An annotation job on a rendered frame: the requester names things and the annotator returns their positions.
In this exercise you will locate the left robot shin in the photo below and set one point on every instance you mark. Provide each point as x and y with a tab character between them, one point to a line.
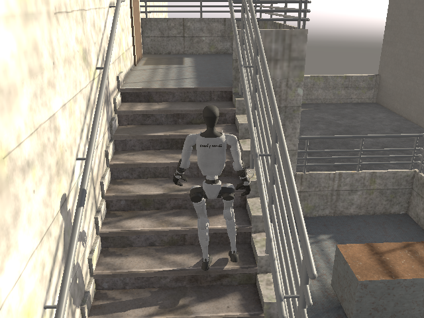
204	241

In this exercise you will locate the right robot upper arm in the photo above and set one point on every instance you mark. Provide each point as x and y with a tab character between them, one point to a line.
235	151

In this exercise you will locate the right robot forearm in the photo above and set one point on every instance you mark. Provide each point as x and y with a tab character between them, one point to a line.
243	175

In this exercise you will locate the robot head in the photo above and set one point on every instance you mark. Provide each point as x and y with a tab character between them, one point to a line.
211	116

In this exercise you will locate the left robot forearm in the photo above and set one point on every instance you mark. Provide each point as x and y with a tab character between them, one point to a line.
180	171

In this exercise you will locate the robot left hand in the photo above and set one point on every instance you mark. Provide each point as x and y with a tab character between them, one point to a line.
175	180

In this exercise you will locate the left robot upper arm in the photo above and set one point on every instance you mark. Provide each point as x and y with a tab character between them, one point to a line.
187	149

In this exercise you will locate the robot right hand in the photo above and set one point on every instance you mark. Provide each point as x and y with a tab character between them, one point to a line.
241	186

